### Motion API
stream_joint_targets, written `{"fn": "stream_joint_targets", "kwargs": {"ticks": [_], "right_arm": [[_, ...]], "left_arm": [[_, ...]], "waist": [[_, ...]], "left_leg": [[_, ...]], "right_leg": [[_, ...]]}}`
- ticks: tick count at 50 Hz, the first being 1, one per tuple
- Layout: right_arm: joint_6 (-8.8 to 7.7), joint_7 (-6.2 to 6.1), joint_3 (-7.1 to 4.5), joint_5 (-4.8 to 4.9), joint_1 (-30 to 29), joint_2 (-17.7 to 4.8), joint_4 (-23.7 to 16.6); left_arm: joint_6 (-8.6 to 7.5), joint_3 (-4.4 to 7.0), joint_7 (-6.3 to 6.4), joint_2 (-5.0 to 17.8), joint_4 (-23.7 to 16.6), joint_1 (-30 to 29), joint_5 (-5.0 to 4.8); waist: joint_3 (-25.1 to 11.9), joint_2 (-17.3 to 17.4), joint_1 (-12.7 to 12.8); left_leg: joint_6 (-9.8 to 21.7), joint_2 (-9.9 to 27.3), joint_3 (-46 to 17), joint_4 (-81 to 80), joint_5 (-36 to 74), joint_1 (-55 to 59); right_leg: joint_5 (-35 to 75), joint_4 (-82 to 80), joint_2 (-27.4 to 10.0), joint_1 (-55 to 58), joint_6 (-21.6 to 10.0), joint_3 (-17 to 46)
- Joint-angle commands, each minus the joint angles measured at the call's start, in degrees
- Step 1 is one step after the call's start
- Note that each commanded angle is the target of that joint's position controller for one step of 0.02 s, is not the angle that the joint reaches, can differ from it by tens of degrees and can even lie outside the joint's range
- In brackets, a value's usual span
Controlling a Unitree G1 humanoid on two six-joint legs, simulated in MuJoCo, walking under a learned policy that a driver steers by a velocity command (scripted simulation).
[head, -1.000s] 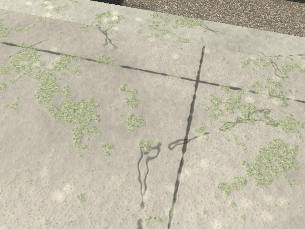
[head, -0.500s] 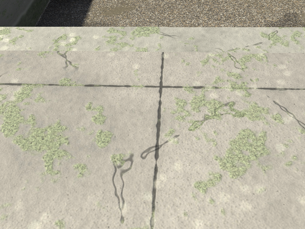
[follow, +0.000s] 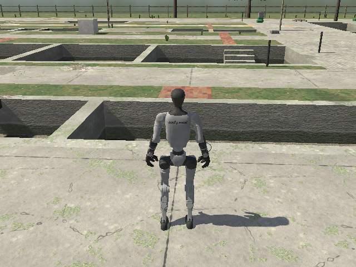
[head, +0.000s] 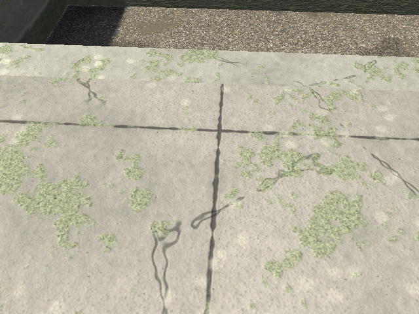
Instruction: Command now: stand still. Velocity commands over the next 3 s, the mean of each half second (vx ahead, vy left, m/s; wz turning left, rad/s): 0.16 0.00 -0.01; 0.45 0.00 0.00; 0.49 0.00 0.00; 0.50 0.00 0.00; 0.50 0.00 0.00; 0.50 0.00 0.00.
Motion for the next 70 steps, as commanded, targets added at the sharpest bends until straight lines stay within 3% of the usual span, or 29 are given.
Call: {"fn": "stream_joint_targets", "kwargs": {"ticks": [1, 8, 10, 13, 17, 22, 24, 25, 26, 27, 29, 30, 34, 35, 38, 41, 43, 44, 45, 46, 47, 48, 49, 53, 57, 65, 68, 69, 70], "right_arm": [[-0.61, -0.22, -1.5, 0.04, 0.0, -6.83, -1.66], [-0.49, -0.42, -1.36, 0.08, 0.62, -6.5, 1.3], [-0.22, -0.63, -1.6, 0.59, 2.17, -6.8, 2.63], [-1.15, -0.95, -1.61, 1.39, 2.17, -6.86, 2.0], [-4.44, 0.02, -1.73, 1.87, 2.84, -6.45, 1.7], [-6.98, 1.68, -1.11, 2.18, 2.79, -4.4, 0.06], [-7.35, 2.39, -1.82, 2.15, 9.37, -6.04, 2.9], [-7.25, 2.45, -3.12, 2.08, 19.44, -8.73, 6.61], [-6.31, 2.23, -5.0, 1.14, 30.5, -14.26, 9.79], [-5.4, 2.47, -3.65, 0.93, 27.7, -10.87, 9.14], [-4.81, 2.27, -1.75, 0.14, 22.16, -5.77, 6.97], [-4.5, 2.3, -1.22, 0.63, 19.47, -5.63, 6.52], [-3.7, 0.64, -0.49, 0.41, 13.52, -5.57, 4.11], [-3.98, 0.09, -0.89, 0.46, 14.73, -7.19, 4.26], [-4.95, -0.43, -2.03, 1.68, 17.19, -10.31, 5.52], [-4.14, -0.23, -2.84, 0.96, 16.72, -10.99, 5.41], [-2.83, 0.0, -2.6, -0.04, 15.43, -10.02, 4.34], [-3.16, 0.46, -1.21, -1.76, 19.52, -5.29, 3.18], [-4.28, 1.31, 0.51, 0.33, 26.54, 1.5, 4.47], [-5.54, 1.71, -1.33, 2.38, 18.59, -6.17, 3.05], [-6.14, 1.69, -2.14, 3.5, 11.4, -8.77, 0.24], [-6.26, 1.25, -2.21, 2.9, 8.63, -8.65, -0.35], [-5.86, 0.92, -2.59, 2.08, 9.1, -7.9, -0.27], [-3.51, 0.38, -2.49, 1.28, 10.6, -5.23, -0.84], [-3.69, 0.27, -2.53, 0.35, 1.53, -5.76, -4.16], [-4.8, 2.35, -1.82, 1.56, -11.24, -5.6, -8.53], [-5.4, 2.95, -2.6, 1.64, -7.14, -7.77, -8.32], [-5.51, 2.77, -3.79, 1.51, -0.24, -9.8, -6.31], [-5.53, 2.32, -5.3, 1.12, 10.31, -13.78, -3.8]], "left_arm": [[-0.68, 1.38, 0.39, 5.9, -1.61, -0.74, -0.11], [-0.69, 1.36, 0.7, 5.83, 2.47, -0.69, -0.31], [-0.48, 1.67, 0.84, 6.31, 4.12, 0.74, -0.84], [-1.74, 1.74, 0.77, 6.38, 4.27, 1.09, -1.59], [-5.16, 1.88, -0.4, 6.56, 5.44, 3.49, -2.32], [-6.26, 2.53, -1.29, 10.09, 5.91, 6.44, -2.47], [-6.33, 2.47, -1.46, 9.8, 3.83, 1.52, -2.3], [-6.76, 2.18, -1.7, 9.16, 0.94, -5.6, -2.08], [-8.11, 1.79, -2.13, 7.5, -1.21, -9.24, -1.46], [-8.57, 1.4, -2.4, 5.97, -0.08, -5.12, -1.41], [-8.09, 0.54, -2.91, 4.41, -1.33, -7.88, -3.84], [-7.81, 0.11, -2.98, 3.24, -2.34, -9.1, -3.51], [-7.31, -1.27, -3.87, 0.54, -5.44, -14.13, -1.18], [-7.23, -1.64, -3.93, -0.15, -6.45, -16.36, -1.19], [-6.77, -0.79, -3.66, 3.43, -8.73, -19.07, -2.06], [-6.47, 1.18, -3.26, 7.84, -7.71, -13.22, -2.14], [-5.64, 3.22, -2.43, 11.28, -2.61, 3.45, -2.35], [-5.24, 4.23, -2.0, 16.04, -0.82, 12.05, -1.27], [-5.46, 3.47, -2.9, 14.64, 0.57, 14.11, -0.65], [-5.78, 2.42, -2.98, 9.87, 0.63, 10.2, -1.36], [-6.16, 1.87, -2.89, 8.58, -0.26, 3.71, -1.6], [-6.67, 1.47, -3.09, 7.82, -0.9, -0.63, -1.1], [-7.09, 1.23, -3.27, 6.95, -1.04, -3.05, -0.26], [-7.75, 0.99, -3.23, 6.71, 1.03, -2.89, -0.45], [-7.51, 1.7, -1.64, 10.03, 2.74, 1.53, -0.61], [-5.63, 2.12, -1.12, 11.94, 6.13, 9.4, -1.99], [-4.47, 2.43, -1.05, 12.76, 6.13, 8.36, -1.91], [-4.11, 2.05, -1.08, 11.87, 5.92, 7.75, -1.63], [-4.1, 0.87, -1.09, 8.89, 4.91, 8.17, -0.65]], "waist": [[-2.0, -0.32, -0.19], [-1.49, -0.01, -0.2], [-1.76, 0.01, -0.09], [5.57, -0.16, 0.14], [4.83, -1.55, 0.74], [3.29, -9.35, -0.26], [0.39, -5.34, -3.9], [-3.35, 0.75, -8.82], [-7.27, 13.66, -12.07], [-5.53, 15.01, -8.26], [2.57, 3.76, -5.6], [5.37, 1.32, -4.08], [6.26, 4.03, -2.28], [5.93, 4.77, -2.78], [5.62, 6.45, -1.62], [-1.3, 8.3, 2.68], [-10.49, 8.07, 10.35], [-19.5, -4.01, 9.54], [-28.58, -16.45, 5.95], [-18.14, -10.06, 7.1], [-7.87, -6.52, 5.41], [-3.96, -0.87, 3.27], [-2.56, -0.82, 0.8], [-0.42, -4.17, -2.58], [1.33, -2.27, -0.23], [2.07, -2.45, 4.35], [0.0, -4.02, 0.93], [-3.93, -3.31, -2.59], [-12.29, 0.67, -6.44]], "left_leg": [[1.14, 2.22, -2.36, -5.18, 9.09, -1.91], [1.1, 1.61, -1.92, -5.9, 9.13, -1.58], [2.22, -0.08, -0.62, -5.21, -5.85, -2.52], [5.46, 1.19, -3.94, -5.17, -23.78, -8.91], [7.28, 2.08, -6.02, -1.68, -18.17, -10.69], [7.47, -1.4, 0.1, 7.57, -4.99, -15.16], [7.55, -1.56, -0.7, 1.99, 3.43, -5.95], [9.0, 0.42, -6.52, -4.04, 13.11, 11.5], [11.92, 9.96, -22.01, -7.95, 27.13, 30.9], [15.94, 18.29, -31.31, -9.35, 36.33, 34.08], [17.19, 19.35, -25.73, -10.86, 32.46, 29.78], [15.39, 18.09, -21.31, -13.32, 32.22, 26.06], [10.21, 6.78, -5.84, -22.23, 28.98, 3.74], [10.25, 6.17, -4.66, -24.81, 27.71, 0.29], [9.83, 9.48, -5.29, -25.94, 30.57, 6.18], [7.55, 11.62, -4.6, -14.38, 53.9, 15.67], [5.33, 8.92, -2.94, 7.61, 57.54, 8.38], [4.03, 3.07, -1.74, 27.93, 29.62, -8.21], [2.6, -5.98, -7.63, 44.75, -15.59, -22.03], [4.06, -2.61, -9.52, 49.9, -14.15, -27.43], [4.89, 0.48, -6.82, 48.74, -7.84, -29.76], [4.89, 3.36, -5.89, 46.11, -2.82, -26.8], [4.66, 5.35, -5.68, 43.49, 0.02, -23.39], [2.48, 8.07, -4.48, 35.69, 2.51, -19.98], [-0.08, 8.76, -3.73, 22.2, 14.99, -26.27], [0.54, 4.88, -1.35, 2.26, 18.05, -23.7], [3.15, 2.88, 0.31, -1.09, 11.9, -16.54], [4.6, 1.07, 1.77, -2.43, 10.72, -7.38], [7.58, 6.25, -3.73, -0.99, 11.44, 8.25]], "right_leg": [[11.28, -4.4, -3.6, 2.49, -1.08, 4.0], [11.71, -4.88, -3.56, 3.0, -0.96, 3.62], [-5.83, -4.42, -1.77, 2.04, -1.9, 2.19], [-26.46, -5.52, -3.08, -5.94, -4.67, 5.22], [-23.04, -6.16, -6.57, -3.45, -7.63, 11.07], [-8.19, -10.72, -16.51, 4.77, -14.32, 26.81], [11.89, -1.88, -12.89, 1.98, -11.4, 18.13], [25.97, 10.52, -6.98, -9.36, -7.53, 8.73], [19.72, 32.96, 1.0, -27.63, -2.28, -1.34], [-14.45, 39.6, 1.92, -40.85, -1.18, -0.76], [-14.26, 49.32, -3.85, -50.92, -2.83, 1.82], [-11.09, 46.15, -6.27, -52.1, -2.67, 0.39], [10.35, 20.9, -4.68, -27.91, 0.83, -6.64], [14.91, 14.22, -3.38, -21.15, 1.17, -7.44], [18.72, 3.98, -1.84, -16.61, -0.27, -5.38], [15.79, 1.65, 0.72, -8.58, -3.23, -5.24], [14.5, 2.03, -0.85, 12.89, -6.87, -3.74], [12.75, 5.0, -14.34, 32.87, -11.94, 13.06], [-5.02, -7.36, -25.42, 41.16, -20.32, 41.25], [-13.17, -13.88, -21.9, 32.02, -16.88, 41.07], [-11.51, -16.06, -20.46, 20.59, -14.62, 31.88], [-4.28, -18.04, -18.72, 10.88, -13.74, 25.64], [0.54, -19.31, -16.51, 4.41, -13.04, 20.43], [3.1, -24.57, -13.46, -5.53, -13.59, 11.03], [6.07, -25.73, -13.28, -3.2, -13.47, 7.78], [7.96, -20.28, -15.44, 8.24, -10.37, 4.58], [15.11, -13.8, -16.51, 11.33, -8.47, 5.04], [24.11, -5.08, -13.77, 10.38, -7.09, 2.76], [21.94, 10.68, -10.23, 3.42, -5.12, -0.53]]}}
Next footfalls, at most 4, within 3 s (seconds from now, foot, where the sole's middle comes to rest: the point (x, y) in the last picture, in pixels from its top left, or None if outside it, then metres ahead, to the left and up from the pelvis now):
0.86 right None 0.42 -0.08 -0.77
1.40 left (165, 268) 0.67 0.18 -0.77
1.96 right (226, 191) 0.99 -0.03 -0.77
2.48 left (166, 139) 1.28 0.22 -0.77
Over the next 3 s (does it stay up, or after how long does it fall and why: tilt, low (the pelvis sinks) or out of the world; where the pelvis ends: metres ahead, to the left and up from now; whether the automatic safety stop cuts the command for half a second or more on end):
stays up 1.38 0.11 -0.01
